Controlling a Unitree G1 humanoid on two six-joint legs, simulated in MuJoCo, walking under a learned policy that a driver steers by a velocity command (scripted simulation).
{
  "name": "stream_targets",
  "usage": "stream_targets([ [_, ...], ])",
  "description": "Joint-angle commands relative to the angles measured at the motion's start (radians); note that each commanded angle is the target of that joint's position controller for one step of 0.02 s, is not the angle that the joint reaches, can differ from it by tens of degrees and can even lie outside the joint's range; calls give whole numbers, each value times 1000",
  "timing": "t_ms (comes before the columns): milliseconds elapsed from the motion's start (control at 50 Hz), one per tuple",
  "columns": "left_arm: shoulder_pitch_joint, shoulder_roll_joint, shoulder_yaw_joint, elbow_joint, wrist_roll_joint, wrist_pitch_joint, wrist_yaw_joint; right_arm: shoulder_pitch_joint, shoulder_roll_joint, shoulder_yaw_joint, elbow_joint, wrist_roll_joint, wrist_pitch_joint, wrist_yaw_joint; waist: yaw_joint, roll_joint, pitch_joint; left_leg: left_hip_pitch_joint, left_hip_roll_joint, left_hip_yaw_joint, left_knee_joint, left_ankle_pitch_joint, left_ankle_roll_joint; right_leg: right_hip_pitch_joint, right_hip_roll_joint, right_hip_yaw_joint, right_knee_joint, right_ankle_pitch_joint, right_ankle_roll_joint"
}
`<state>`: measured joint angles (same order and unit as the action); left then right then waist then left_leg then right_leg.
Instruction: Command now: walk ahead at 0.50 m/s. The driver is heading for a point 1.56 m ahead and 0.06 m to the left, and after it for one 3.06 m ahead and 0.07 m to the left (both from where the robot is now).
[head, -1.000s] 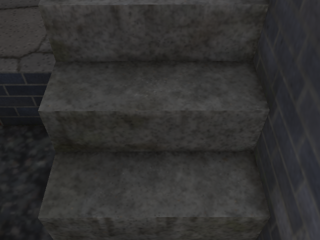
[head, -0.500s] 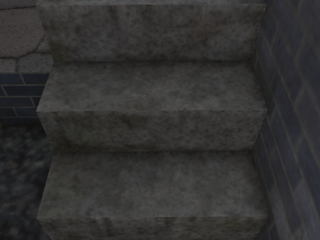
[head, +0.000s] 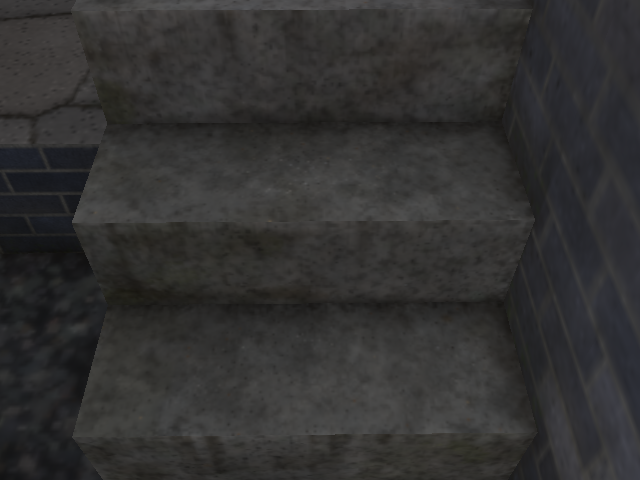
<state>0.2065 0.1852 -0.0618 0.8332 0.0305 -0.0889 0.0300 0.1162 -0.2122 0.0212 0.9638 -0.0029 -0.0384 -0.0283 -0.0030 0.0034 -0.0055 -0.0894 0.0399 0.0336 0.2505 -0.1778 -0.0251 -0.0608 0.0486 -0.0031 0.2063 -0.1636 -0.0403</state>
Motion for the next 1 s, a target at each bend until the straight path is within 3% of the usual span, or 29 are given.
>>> stream_targets([
  [20, -2, 78, 19, -55, 0, -14, 1, -35, -95, -19, -54, -2, -14, 0, 2, 1, -43, 4, 114, -75, -11, 256, 36, 20, -154, 105, -15, 210, 17],
  [60, -16, 85, 18, -62, 0, -11, 4, -26, -104, -19, -50, 3, -9, -5, -4, -15, -54, 9, 111, -74, 1, 264, 41, 27, -157, 110, 3, 274, 16],
  [460, -2, 78, 18, -57, 0, -14, 1, -34, -96, -19, -53, -2, -13, -1, 2, 0, -46, 6, 113, -73, -11, 255, 35, 20, -154, 105, -13, 211, 18],
  [700, 73, 80, 42, -9, -10, -1, 7, 44, -111, -37, 4, -1, 3, -5, -6, 5, -24, 5, 119, -79, 58, 286, 31, -14, -163, 102, 45, 261, 17],
  [740, 92, 63, 43, -1, -24, -3, -2, 73, -106, -35, 17, -6, 6, -8, -13, -19, -22, 12, 119, -81, 53, 279, 32, -22, -150, 103, 40, 228, 18],
  [1000, 172, 50, 59, 36, -13, 8, 2, 145, -105, -45, 65, -6, 30, -13, -10, -7, 31, -19, 109, -81, 51, 191, 38, -67, -149, 117, 43, 117, 20],
])
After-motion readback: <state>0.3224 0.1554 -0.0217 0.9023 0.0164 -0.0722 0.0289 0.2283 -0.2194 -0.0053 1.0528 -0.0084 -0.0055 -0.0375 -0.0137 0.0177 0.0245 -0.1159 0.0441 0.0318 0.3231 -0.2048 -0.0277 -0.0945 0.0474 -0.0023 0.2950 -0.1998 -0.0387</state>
